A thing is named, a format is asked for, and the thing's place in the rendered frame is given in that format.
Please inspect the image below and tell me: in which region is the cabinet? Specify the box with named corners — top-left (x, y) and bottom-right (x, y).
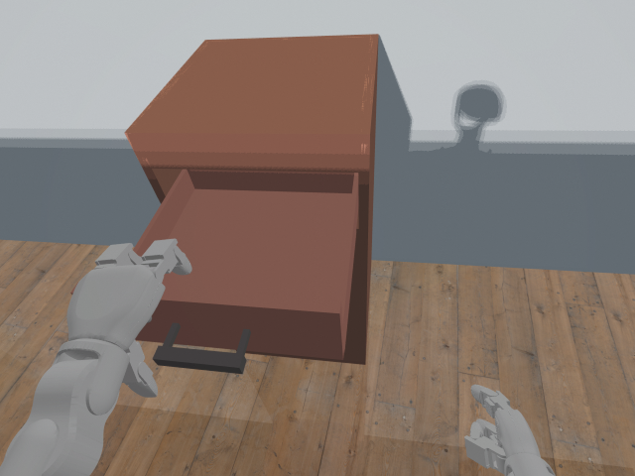
top-left (125, 34), bottom-right (379, 365)

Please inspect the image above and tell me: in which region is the robot right forearm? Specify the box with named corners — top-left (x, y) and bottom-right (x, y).
top-left (504, 453), bottom-right (556, 476)

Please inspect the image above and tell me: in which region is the robot right hand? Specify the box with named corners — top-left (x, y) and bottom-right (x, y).
top-left (464, 385), bottom-right (541, 474)

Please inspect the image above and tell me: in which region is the drawer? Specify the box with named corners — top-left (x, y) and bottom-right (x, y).
top-left (71, 169), bottom-right (358, 360)

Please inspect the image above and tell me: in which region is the robot left forearm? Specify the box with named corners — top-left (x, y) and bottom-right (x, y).
top-left (0, 338), bottom-right (130, 476)

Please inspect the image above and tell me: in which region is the robot left hand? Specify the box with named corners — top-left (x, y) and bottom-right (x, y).
top-left (66, 239), bottom-right (192, 398)

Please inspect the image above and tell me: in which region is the handle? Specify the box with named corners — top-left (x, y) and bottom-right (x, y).
top-left (153, 323), bottom-right (251, 374)

